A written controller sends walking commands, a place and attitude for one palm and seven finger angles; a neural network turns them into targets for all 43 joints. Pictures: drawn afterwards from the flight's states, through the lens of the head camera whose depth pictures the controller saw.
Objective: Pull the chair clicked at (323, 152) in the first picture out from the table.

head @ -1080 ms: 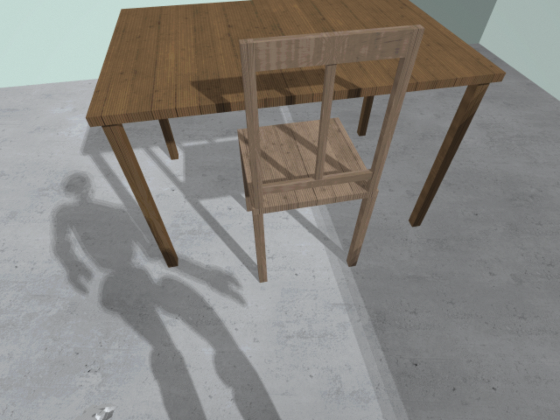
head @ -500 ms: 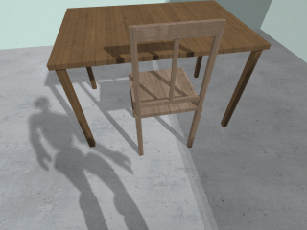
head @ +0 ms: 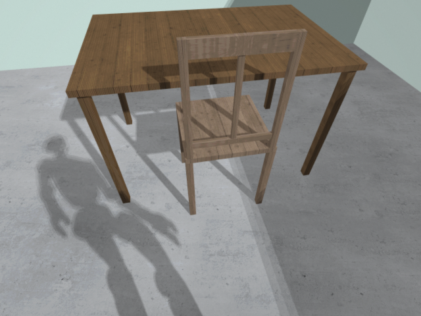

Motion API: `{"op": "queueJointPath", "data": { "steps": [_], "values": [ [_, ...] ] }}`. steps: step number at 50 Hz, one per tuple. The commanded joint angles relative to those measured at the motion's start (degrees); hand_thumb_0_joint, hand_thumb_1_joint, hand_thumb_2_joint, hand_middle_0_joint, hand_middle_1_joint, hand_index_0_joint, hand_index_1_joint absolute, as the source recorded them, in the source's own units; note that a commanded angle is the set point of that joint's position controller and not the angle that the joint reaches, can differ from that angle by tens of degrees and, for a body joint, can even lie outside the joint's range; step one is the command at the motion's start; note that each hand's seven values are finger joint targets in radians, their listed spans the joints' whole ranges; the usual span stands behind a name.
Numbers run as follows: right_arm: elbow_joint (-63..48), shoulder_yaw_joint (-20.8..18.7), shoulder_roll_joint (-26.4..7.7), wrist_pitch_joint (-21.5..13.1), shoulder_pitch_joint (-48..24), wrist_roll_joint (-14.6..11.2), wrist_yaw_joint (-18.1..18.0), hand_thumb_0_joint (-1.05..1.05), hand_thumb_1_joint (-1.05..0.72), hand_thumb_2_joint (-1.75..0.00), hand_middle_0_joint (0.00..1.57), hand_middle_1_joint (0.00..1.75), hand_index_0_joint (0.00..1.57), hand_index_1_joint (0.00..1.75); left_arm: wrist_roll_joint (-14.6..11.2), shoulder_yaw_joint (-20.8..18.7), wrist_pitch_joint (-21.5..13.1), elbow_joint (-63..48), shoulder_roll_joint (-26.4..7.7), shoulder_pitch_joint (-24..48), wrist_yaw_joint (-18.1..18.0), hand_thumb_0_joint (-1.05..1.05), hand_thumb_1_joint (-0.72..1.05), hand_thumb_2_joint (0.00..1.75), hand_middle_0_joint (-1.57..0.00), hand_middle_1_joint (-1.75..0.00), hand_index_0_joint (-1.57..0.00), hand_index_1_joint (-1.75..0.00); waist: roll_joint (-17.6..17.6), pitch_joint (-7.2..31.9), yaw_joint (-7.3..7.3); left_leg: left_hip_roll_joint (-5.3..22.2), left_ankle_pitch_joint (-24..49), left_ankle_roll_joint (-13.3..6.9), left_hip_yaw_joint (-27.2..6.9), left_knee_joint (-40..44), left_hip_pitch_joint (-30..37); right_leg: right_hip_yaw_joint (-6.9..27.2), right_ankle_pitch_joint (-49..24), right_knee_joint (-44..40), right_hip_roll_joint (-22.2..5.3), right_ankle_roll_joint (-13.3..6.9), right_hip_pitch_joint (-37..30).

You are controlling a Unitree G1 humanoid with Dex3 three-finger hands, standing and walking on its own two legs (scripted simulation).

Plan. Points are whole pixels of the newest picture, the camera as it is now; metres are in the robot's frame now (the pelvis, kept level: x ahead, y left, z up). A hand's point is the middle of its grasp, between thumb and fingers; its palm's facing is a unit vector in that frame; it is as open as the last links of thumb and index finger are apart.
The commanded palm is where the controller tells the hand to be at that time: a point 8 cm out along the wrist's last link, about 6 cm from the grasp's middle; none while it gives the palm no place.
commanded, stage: look at it before walking up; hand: left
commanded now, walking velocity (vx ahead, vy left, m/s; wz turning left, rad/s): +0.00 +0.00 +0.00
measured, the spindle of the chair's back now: (236, 101) +0.83 -0.05 -0.06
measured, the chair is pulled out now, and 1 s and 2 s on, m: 0.00 0.00 0.00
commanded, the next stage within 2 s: walk to a spot facing it in 0.46 s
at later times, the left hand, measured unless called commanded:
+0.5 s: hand out of the picture +0.06 +0.24 -0.16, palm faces -0.02 -0.95 -0.31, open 7.4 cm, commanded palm none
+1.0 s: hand out of the picture +0.05 +0.18 -0.18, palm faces -0.16 -0.94 -0.29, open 7.4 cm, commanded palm none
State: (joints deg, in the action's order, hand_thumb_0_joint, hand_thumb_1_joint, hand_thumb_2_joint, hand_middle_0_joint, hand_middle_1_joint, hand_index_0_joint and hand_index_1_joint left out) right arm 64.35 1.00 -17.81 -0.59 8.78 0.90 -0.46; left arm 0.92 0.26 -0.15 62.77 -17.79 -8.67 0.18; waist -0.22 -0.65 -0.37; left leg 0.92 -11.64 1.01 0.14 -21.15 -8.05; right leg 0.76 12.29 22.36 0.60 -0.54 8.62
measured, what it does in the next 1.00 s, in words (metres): stands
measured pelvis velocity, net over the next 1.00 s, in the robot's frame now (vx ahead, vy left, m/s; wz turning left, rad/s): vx -0.02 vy -0.03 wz -0.22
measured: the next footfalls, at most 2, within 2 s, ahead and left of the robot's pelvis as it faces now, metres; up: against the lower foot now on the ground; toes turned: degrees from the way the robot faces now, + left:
left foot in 1.62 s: +0.06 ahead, +0.09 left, +0.00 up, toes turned -36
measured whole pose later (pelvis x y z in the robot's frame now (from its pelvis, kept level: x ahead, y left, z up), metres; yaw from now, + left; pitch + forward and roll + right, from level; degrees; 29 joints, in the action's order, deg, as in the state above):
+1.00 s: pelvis -0.02 -0.03 -0.03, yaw -12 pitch -2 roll +2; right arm 56.7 -2.3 -13.5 1.8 11.2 1.2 -1.2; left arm 1.7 -2.8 2.7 56.1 -12.5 -15.5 1.0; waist -1.7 -4.6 1.5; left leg 6.4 -22.8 3.1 9.7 -39.7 -14.2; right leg -1.1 19.4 40.4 1.0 -1.5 18.3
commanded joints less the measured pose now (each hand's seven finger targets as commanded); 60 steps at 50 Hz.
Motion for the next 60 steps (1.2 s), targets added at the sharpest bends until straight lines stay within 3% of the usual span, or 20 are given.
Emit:
{"op": "queueJointPath", "data": {
  "steps": [1, 13, 26, 30, 33, 35, 37, 39, 41, 43, 45, 47, 48, 49, 50, 51, 52, 53, 56, 60],
  "values": [
    [-3.29, -2.34, -10.34, -1.44, -2.02, -0.21, -0.54, 0.00, -0.90, -0.90, 0.20, 0.30, 0.20, 0.30, -0.23, -2.37, -1.45, -3.45, -11.25, 1.36, -0.94, 0.00, 0.90, 0.90, -0.20, -0.30, -0.20, -0.30, 0.63, 1.44, 0.37, 5.54, 5.32, -2.26, -5.12, 3.31, -0.31, 6.08, -4.22, -4.49, -6.79, -0.95, 1.24],
    [-2.95, -2.30, -10.53, -1.71, -1.83, -0.29, -0.72, 0.00, -0.90, -0.90, 0.20, 0.30, 0.20, 0.30, -0.29, -2.37, -1.51, -2.89, -10.77, 0.98, -1.03, 0.00, 0.90, 0.90, -0.20, -0.30, -0.20, -0.30, 0.17, 2.31, 0.36, 6.03, 8.54, -2.33, -5.13, 3.61, 0.71, 5.39, -8.17, -3.77, -6.79, -0.71, 0.11],
    [-2.75, -2.23, -10.19, -1.63, -1.64, -0.32, -0.72, 0.00, -0.90, -0.90, 0.20, 0.30, 0.20, 0.30, -0.23, -2.37, -1.57, -2.71, -10.66, 0.19, -1.03, 0.00, 0.90, 0.90, -0.20, -0.30, -0.20, -0.30, 0.48, 2.11, 0.39, 5.96, 8.05, -2.29, -5.10, 3.90, 1.16, 5.34, -7.84, -4.53, -6.87, -0.60, 0.00],
    [-2.90, -2.63, -10.77, -1.75, -1.73, -0.17, -0.89, 0.00, -0.90, -0.90, 0.20, 0.30, 0.20, 0.30, -0.27, -2.66, -1.54, -2.91, -11.08, 0.53, -0.97, 0.00, 0.90, 0.90, -0.20, -0.30, -0.20, -0.30, 0.46, 1.65, 0.27, 6.24, 8.87, -2.10, -4.19, 3.11, 2.17, 6.59, -10.42, -4.17, -6.70, -1.09, 1.09],
    [-3.14, -2.14, -5.31, -0.76, 1.62, -0.10, -1.20, 0.00, -0.90, -0.90, 0.20, 0.30, 0.20, 0.30, -0.37, -2.40, 0.08, -3.28, -6.58, -1.91, -1.11, 0.00, 0.90, 0.90, -0.20, -0.30, -0.20, -0.30, 0.44, 1.18, 0.01, 6.47, 8.00, -1.14, -1.36, 0.00, 1.47, 7.68, -13.50, -0.90, -6.36, -0.84, 3.39],
    [-4.40, -2.79, -5.54, -0.16, 2.33, -0.10, -1.46, 0.00, -0.90, -0.90, 0.20, 0.30, 0.20, 0.30, -0.27, -2.83, 0.91, -4.35, -6.50, -2.86, -1.02, 0.00, 0.90, 0.90, -0.20, -0.30, -0.20, -0.30, 0.55, 0.39, 0.00, 6.92, 5.72, -1.16, -0.52, -1.04, 1.41, 8.36, -12.37, 1.12, -5.61, -0.89, 6.16],
    [-5.95, -3.54, -6.27, 0.17, 2.82, -0.04, -1.60, 0.00, -0.90, -0.90, 0.20, 0.30, 0.20, 0.30, -0.12, -3.33, 1.46, -5.83, -6.46, -3.17, -0.82, 0.00, 0.90, 0.90, -0.20, -0.30, -0.20, -0.30, -0.35, 0.18, -0.04, 8.20, 3.83, -1.80, -0.90, -1.28, 1.26, 8.46, -10.66, 3.88, -4.21, -0.88, 8.84],
    [-7.59, -4.34, -7.07, 0.35, 2.67, 0.08, -1.66, 0.00, -0.90, -0.90, 0.20, 0.30, 0.20, 0.30, 0.00, -3.69, 1.86, -7.41, -5.68, -3.64, -0.47, 0.00, 0.90, 0.90, -0.20, -0.30, -0.20, -0.30, -3.41, -0.45, 0.19, 10.73, 2.06, -3.11, -2.16, -0.15, 0.60, 6.89, -7.90, 8.10, -2.27, -0.44, 11.42],
    [-9.09, -5.05, -8.08, 0.35, 2.14, 0.04, -1.62, 0.00, -0.90, -0.90, 0.20, 0.30, 0.20, 0.30, 0.00, -3.89, 2.25, -8.39, -4.40, -4.60, -0.16, 0.00, 0.90, 0.90, -0.20, -0.30, -0.20, -0.30, -7.44, -0.66, 0.68, 15.36, 2.86, -6.02, -4.60, 2.38, -0.75, 3.46, 0.91, 16.33, -0.28, 0.38, 12.84],
    [-10.44, -5.57, -7.72, 0.04, 1.36, 0.21, -1.51, 0.00, -0.90, -0.90, 0.20, 0.30, 0.20, 0.30, 0.17, -4.30, 2.67, -9.73, -2.84, -5.29, 0.10, 0.00, 0.90, 0.90, -0.20, -0.30, -0.20, -0.30, -10.89, -0.89, 1.13, 19.54, 8.69, -9.70, -4.70, 3.91, -1.88, 0.22, 14.25, 26.70, -1.01, 1.31, 14.31],
    [-11.67, -5.89, -7.14, 0.02, -0.31, 0.42, -1.46, 0.00, -0.90, -0.90, 0.20, 0.30, 0.20, 0.30, 0.08, -4.64, 2.71, -10.38, -2.01, -6.58, 0.41, 0.00, 0.90, 0.90, -0.20, -0.30, -0.20, -0.30, -10.43, -1.16, 2.12, 20.13, 11.57, -9.71, -1.38, 1.09, -3.37, 0.18, 15.33, 25.43, -3.45, 1.08, 12.42],
    [-12.37, -6.31, -6.84, 0.41, -1.25, 0.40, -1.39, 0.00, -0.90, -0.90, 0.20, 0.30, 0.20, 0.30, 0.22, -4.98, 2.13, -9.55, -1.40, -11.44, 0.53, 0.00, 0.90, 0.90, -0.20, -0.30, -0.20, -0.30, -6.04, 1.09, 4.42, 17.50, 9.67, -6.19, 3.40, -8.19, -5.50, -1.39, 6.60, 15.33, -3.12, 1.03, 5.15],
    [-12.71, -6.12, -5.14, 0.90, -0.94, 0.05, -1.17, 0.00, -0.90, -0.90, 0.20, 0.30, 0.20, 0.30, 0.65, -5.57, 1.51, -8.94, -3.43, -14.23, 0.30, 0.00, 0.90, 0.90, -0.20, -0.30, -0.20, -0.30, 2.62, 0.35, 5.55, 12.16, 0.86, -2.18, 7.45, -19.11, -10.53, 2.53, -2.96, 4.31, -4.71, 0.54, 0.96],
    [-14.63, -5.19, 0.02, 1.23, 0.80, -0.24, -0.86, 0.00, -0.90, -0.90, 0.20, 0.30, 0.20, 0.30, 1.28, -6.80, 0.56, -9.41, -10.03, -15.05, -0.72, 0.00, 0.90, 0.90, -0.20, -0.30, -0.20, -0.30, 22.60, 0.40, 4.71, 2.84, -21.10, 1.91, 9.81, -34.93, -23.96, 27.09, -13.70, -5.54, -18.91, -3.81, -2.13],
    [-15.47, -5.22, -1.18, 1.52, -1.51, -0.15, -1.11, 0.00, -0.90, -0.90, 0.20, 0.30, 0.20, 0.30, 0.22, -6.68, 0.83, -9.74, -10.24, -16.35, -1.34, 0.00, 0.90, 0.90, -0.20, -0.30, -0.20, -0.30, 17.45, 0.68, 5.38, 2.10, -23.14, 1.17, 1.10, -41.26, -24.06, 30.10, -19.40, -6.73, -21.16, -7.79, 0.50],
    [-15.13, -5.59, -1.37, 1.88, -1.51, -0.26, -1.09, 0.00, -0.90, -0.90, 0.20, 0.30, 0.20, 0.30, 0.16, -6.75, 0.82, -10.16, -8.56, -14.39, -1.77, 0.00, 0.90, 0.90, -0.20, -0.30, -0.20, -0.30, 14.85, -0.16, 3.90, 3.37, -19.42, 0.75, -1.05, -43.87, -24.00, 26.80, -16.02, -6.76, -18.76, -7.80, 2.10],
    [-14.56, -5.73, -1.38, 1.73, -2.04, -0.25, -1.07, 0.00, -0.90, -0.90, 0.20, 0.30, 0.20, 0.30, 0.15, -6.75, 0.84, -10.99, -6.94, -11.45, -1.77, 0.00, 0.90, 0.90, -0.20, -0.30, -0.20, -0.30, 11.94, -2.02, 3.13, 3.78, -16.22, 0.80, -1.84, -46.13, -25.19, 26.42, -12.41, -6.23, -17.12, -8.38, 3.80],
    [-13.75, -5.80, -1.55, 1.56, -1.35, -0.08, -0.91, 0.00, -0.90, -0.90, 0.20, 0.30, 0.20, 0.30, -0.09, -6.30, 0.65, -11.75, -5.48, -9.13, -1.58, 0.00, 0.90, 0.90, -0.20, -0.30, -0.20, -0.30, 8.04, -2.43, 1.92, 4.26, -11.78, 1.25, -2.37, -46.75, -24.83, 23.37, -11.53, -5.58, -14.95, -8.57, 4.05],
    [-12.90, -5.80, -0.23, 1.58, 0.15, 0.17, -0.67, 0.00, -0.90, -0.90, 0.20, 0.30, 0.20, 0.30, -0.25, -6.32, -0.05, -12.35, -4.45, -10.23, -1.43, 0.00, 0.90, 0.90, -0.20, -0.30, -0.20, -0.30, 3.32, 1.84, 1.76, 3.61, -7.12, 2.28, -1.92, -44.21, -23.27, 20.01, -13.04, -4.44, -12.06, -7.97, 1.14],
    [-13.84, -5.82, -0.01, 1.90, -0.91, 0.31, -1.08, 0.00, -0.90, -0.90, 0.20, 0.30, 0.20, 0.30, -0.21, -6.66, 0.15, -12.22, -4.13, -11.87, -1.28, 0.00, 0.90, 0.90, -0.20, -0.30, -0.20, -0.30, 5.05, 2.62, 2.42, 2.89, -6.49, 2.91, -2.74, -42.51, -25.54, 21.84, -9.03, -5.41, -11.23, -7.43, -1.25]
  ]
}}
